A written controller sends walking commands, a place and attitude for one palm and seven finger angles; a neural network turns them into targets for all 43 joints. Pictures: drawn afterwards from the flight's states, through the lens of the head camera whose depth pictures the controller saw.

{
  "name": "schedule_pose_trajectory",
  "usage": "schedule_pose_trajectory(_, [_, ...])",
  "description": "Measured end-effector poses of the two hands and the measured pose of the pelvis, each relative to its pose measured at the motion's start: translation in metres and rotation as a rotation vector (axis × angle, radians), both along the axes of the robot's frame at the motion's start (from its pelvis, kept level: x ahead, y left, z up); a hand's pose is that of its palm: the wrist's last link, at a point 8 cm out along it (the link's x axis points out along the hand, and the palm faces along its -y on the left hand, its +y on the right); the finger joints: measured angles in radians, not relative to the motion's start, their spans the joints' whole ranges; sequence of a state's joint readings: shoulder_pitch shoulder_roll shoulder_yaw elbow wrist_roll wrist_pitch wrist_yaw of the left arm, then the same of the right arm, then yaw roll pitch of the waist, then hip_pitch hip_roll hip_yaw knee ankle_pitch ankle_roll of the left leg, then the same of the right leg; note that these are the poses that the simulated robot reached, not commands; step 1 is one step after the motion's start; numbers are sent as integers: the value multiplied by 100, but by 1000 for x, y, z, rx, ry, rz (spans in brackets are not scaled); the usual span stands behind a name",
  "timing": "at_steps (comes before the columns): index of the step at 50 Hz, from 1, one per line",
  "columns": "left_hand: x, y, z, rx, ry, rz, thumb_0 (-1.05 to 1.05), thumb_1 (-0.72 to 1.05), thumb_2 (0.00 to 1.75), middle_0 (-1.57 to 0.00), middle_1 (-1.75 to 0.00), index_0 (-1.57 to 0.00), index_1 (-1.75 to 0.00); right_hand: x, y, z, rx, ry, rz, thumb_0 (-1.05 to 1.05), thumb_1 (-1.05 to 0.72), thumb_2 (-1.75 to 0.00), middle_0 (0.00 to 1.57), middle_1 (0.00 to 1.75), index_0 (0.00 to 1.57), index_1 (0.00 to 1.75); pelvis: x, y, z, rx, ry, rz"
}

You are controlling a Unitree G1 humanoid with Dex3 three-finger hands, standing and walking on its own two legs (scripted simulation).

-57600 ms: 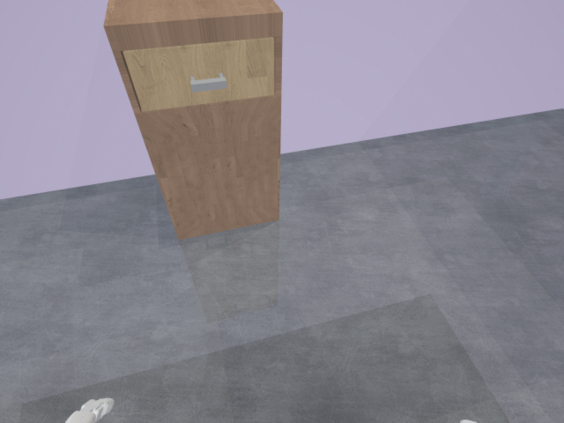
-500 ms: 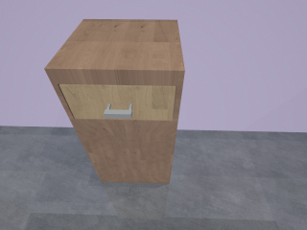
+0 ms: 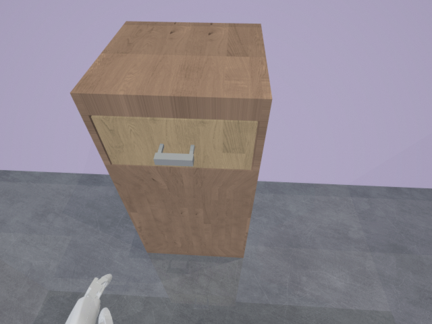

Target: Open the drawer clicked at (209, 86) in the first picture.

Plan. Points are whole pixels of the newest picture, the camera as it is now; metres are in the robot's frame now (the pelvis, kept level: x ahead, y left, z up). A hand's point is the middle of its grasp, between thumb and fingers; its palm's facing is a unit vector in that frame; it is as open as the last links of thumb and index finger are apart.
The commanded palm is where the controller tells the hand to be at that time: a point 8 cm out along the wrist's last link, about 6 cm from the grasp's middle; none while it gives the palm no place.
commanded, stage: raise the hand with hooked fingers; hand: left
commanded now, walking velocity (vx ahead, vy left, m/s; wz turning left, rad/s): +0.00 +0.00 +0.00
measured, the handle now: (175, 153) +0.53 +0.14 -0.02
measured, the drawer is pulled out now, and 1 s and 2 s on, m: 0.00 0.00 0.00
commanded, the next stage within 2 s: move the hooked fingers above the handle in 1.74 s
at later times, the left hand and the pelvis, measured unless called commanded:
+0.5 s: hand (107, 270) +0.22 +0.22 -0.01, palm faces +0.13 -0.05 -0.99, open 10.0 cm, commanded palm +0.19 +0.21 +0.03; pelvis +0.01 -0.04 -0.04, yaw +3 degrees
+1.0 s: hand (118, 210) +0.31 +0.21 +0.04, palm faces +0.10 -0.10 -0.99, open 12.9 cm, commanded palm +0.28 +0.21 +0.10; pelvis +0.05 -0.03 -0.01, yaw +0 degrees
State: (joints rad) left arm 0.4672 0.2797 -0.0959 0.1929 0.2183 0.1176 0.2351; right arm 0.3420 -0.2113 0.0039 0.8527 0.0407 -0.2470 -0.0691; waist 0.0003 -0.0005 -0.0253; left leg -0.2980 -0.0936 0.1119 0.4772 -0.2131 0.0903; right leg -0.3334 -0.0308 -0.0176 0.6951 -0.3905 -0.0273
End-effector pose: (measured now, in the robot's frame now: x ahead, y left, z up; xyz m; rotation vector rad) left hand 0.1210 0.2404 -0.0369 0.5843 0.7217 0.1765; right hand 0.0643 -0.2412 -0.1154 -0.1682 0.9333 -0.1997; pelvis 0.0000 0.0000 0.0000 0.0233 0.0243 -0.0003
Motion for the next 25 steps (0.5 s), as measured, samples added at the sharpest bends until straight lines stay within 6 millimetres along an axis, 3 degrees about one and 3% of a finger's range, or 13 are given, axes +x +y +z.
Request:
schedule_pose_trajectory(3, [51,-14,48,241,-254,-176,4,86,86,-20,-36,-20,-35,40,-8,1,-9,-152,68,1,-91,-90,20,30,20,29,-8,-1,-11,11,12,23])
schedule_pose_trajectory(6, [76,-36,71,453,-389,-309,2,79,84,-20,-40,-20,-39,78,-13,8,-8,-241,101,1,-91,-90,20,30,20,29,-10,-3,-17,0,34,0])
schedule_pose_trajectory(8, [78,-50,66,534,-402,-384,2,74,82,-20,-42,-21,-41,98,-15,16,5,-269,101,1,-91,-90,20,30,20,29,-8,-7,-20,6,54,-24])
schedule_pose_trajectory(11, [63,-64,41,580,-345,-467,1,67,79,-21,-46,-21,-45,124,-16,29,7,-263,139,1,-90,-90,20,30,20,29,-6,-16,-23,16,77,-37])
schedule_pose_trajectory(14, [38,-63,19,622,-268,-496,1,59,77,-22,-51,-23,-50,147,-15,36,-20,-227,210,1,-90,-90,20,30,20,29,-2,-27,-26,15,96,-30])
schedule_pose_trajectory(16, [24,-55,16,677,-239,-494,0,54,74,-23,-54,-24,-53,162,-13,36,-38,-213,255,1,-90,-90,20,30,20,29,0,-32,-28,7,107,-18])
schedule_pose_trajectory(20, [23,-31,38,827,-287,-452,0,43,70,-25,-60,-26,-59,190,-5,27,-39,-218,318,1,-90,-90,20,30,20,29,6,-38,-36,-10,121,17])
schedule_pose_trajectory(25, [67,-24,77,918,-428,-400,1,31,65,-26,-68,-27,-67,203,10,8,29,-225,338,1,-90,-90,20,30,20,29,11,-41,-41,-16,128,46])
